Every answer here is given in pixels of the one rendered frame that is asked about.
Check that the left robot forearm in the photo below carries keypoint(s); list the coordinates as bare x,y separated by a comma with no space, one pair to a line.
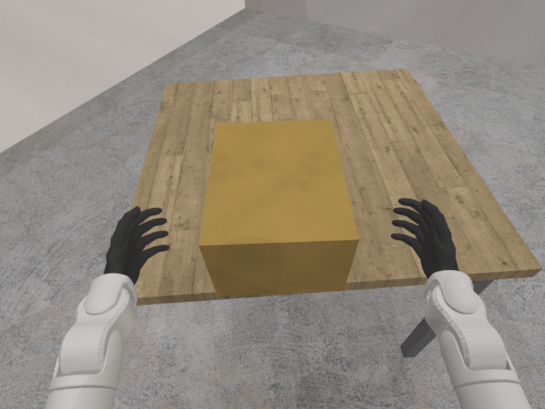
88,366

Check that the right robot forearm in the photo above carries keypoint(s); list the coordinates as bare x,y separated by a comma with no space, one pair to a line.
478,364

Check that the left robot hand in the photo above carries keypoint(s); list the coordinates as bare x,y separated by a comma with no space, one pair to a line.
126,255

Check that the right robot hand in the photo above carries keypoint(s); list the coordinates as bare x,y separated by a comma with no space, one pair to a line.
433,243

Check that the carton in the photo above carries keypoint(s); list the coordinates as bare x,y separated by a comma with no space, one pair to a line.
277,213

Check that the table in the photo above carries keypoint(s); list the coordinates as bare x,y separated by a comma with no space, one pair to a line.
392,145

